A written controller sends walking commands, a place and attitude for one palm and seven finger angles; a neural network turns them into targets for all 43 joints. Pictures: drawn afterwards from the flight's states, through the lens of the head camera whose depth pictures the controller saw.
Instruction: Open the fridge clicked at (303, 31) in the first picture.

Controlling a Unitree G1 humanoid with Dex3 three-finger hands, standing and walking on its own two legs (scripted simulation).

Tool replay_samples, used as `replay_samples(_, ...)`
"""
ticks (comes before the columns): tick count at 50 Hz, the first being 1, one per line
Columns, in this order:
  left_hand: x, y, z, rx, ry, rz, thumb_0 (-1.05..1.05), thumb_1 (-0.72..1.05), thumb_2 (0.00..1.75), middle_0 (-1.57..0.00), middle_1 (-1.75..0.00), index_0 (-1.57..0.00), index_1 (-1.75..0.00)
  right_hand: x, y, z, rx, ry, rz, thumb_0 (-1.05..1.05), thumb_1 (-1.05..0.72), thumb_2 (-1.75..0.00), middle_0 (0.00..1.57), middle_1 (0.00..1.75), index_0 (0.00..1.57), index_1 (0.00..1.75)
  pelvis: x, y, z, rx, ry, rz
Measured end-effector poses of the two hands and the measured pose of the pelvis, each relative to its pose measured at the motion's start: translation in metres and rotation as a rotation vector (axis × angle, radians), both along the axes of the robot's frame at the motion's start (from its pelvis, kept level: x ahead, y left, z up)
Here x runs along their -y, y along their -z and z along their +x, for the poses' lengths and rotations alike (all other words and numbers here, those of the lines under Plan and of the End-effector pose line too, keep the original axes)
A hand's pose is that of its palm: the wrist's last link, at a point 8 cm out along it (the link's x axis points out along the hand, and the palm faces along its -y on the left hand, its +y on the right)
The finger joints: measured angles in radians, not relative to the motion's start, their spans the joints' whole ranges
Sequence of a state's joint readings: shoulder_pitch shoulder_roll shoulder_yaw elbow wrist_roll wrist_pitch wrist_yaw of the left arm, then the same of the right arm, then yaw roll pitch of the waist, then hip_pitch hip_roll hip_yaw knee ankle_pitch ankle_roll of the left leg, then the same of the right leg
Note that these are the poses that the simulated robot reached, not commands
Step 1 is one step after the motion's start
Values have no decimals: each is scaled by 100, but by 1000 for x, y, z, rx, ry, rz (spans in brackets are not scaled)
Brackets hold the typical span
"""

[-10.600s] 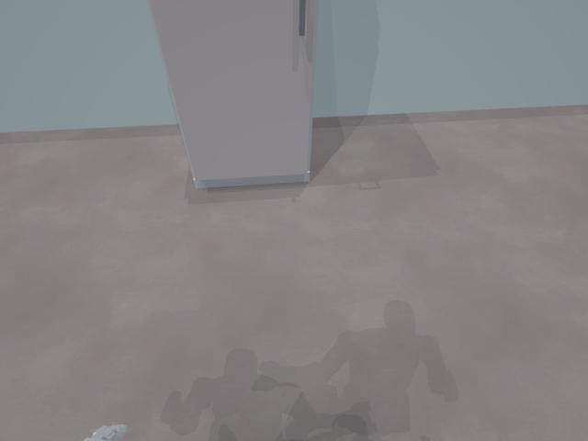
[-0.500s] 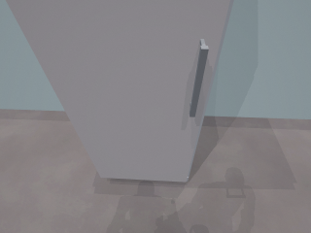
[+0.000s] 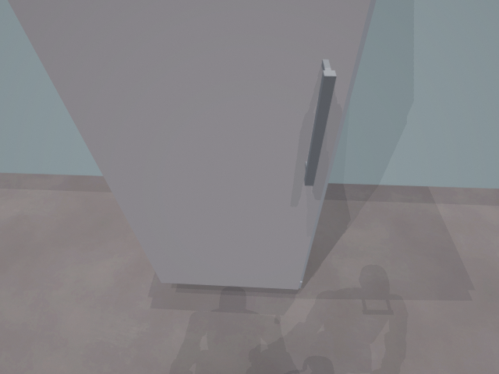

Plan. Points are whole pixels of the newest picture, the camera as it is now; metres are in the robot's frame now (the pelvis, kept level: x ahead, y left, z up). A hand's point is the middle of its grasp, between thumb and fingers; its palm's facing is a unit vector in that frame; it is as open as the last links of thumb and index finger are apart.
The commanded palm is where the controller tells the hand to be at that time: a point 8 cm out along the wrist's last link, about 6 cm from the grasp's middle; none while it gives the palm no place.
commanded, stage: look again from close up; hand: right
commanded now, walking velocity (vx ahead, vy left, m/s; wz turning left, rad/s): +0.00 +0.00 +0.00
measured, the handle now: (316, 130) +0.52 -0.10 +0.12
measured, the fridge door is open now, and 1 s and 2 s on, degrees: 0 0 0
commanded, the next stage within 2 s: raise the hand to about handle height in 0.48 s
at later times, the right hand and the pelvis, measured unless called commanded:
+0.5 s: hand out of the picture -0.01 -0.17 -0.18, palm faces +0.02 +0.98 -0.19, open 7.4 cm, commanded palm none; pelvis +0.00 +0.01 +0.00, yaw +0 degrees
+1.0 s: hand out of the picture +0.14 -0.17 -0.04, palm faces +0.01 +1.00 +0.02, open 8.6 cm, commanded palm +0.13 -0.23 -0.02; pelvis -0.04 +0.04 -0.06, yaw +0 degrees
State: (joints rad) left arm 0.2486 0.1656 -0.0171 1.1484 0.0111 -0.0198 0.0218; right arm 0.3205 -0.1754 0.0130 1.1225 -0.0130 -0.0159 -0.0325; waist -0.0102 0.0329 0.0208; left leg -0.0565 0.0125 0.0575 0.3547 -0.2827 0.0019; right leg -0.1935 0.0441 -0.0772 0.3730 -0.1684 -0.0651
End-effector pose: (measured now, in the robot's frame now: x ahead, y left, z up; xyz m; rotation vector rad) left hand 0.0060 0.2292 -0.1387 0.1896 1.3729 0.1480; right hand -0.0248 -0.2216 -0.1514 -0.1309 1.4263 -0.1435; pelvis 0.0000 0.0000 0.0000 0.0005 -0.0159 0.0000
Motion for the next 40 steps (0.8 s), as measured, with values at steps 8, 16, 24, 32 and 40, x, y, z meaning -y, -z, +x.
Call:
replay_samples(8, -2, 0, 4, 13, 1, 1, 1, 91, 90, -20, -30, -20, -30, -1, 0, 3, 7, -1, -2, 0, -91, -90, 20, 30, 19, 30, -1, 0, 1, 3, -2, -1)
replay_samples(16, -4, 1, 5, 16, 2, -4, 1, 91, 90, -20, -30, -20, -30, -2, -2, 6, 13, -3, -9, 0, -91, -90, 19, 30, 19, 30, -4, 0, 1, 1, -2, -3)
replay_samples(24, -8, 2, 6, 14, 2, -4, 1, 91, 90, -20, -30, -20, -30, -3, -3, 8, 17, -4, -16, 0, -91, -90, 20, 30, 19, 30, -7, 0, 2, 1, -3, -3)
replay_samples(32, -15, -2, 17, 106, 25, 25, 1, 91, 90, -20, -30, -20, -30, 2, -20, 40, 206, 76, -39, 1, -90, -89, 20, 30, 20, 30, -9, 2, -4, 9, -1, 6)
replay_samples(40, -27, -25, 88, 596, 121, 15, 1, 90, 90, -20, -30, -20, -30, 6, -168, 198, 1260, -22, -57, 1, -82, -86, 20, 36, 20, 35, -18, 19, -28, -52, 29, -5)
